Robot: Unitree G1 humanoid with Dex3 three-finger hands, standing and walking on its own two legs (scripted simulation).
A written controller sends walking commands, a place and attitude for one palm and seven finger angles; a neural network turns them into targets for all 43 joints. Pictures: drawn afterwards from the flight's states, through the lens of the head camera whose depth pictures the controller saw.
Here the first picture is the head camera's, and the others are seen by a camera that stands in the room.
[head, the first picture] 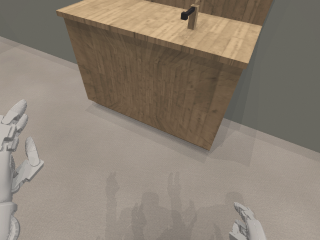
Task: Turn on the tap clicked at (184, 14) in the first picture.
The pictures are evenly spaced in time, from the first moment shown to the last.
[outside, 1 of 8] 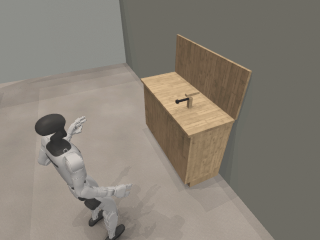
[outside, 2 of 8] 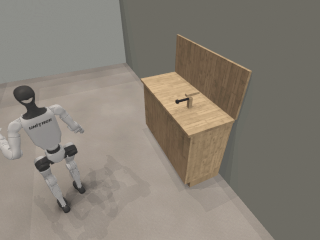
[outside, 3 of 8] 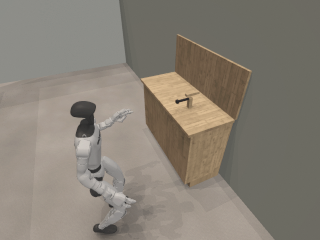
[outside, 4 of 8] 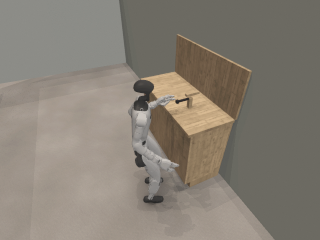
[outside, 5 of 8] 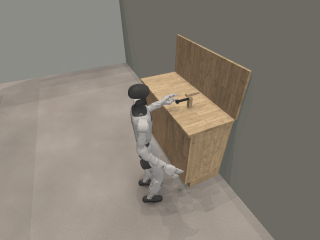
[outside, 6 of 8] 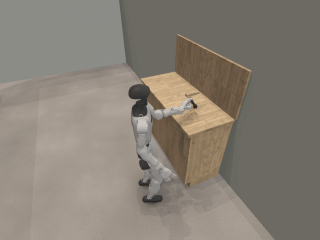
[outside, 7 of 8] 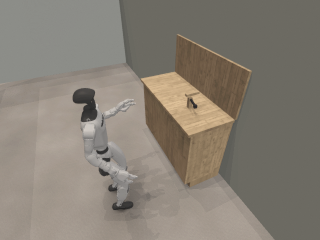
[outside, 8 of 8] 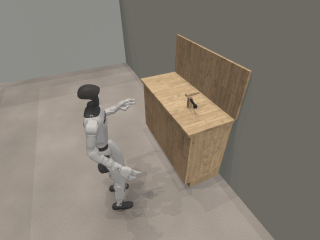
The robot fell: no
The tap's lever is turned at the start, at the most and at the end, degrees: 0 77 77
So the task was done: yes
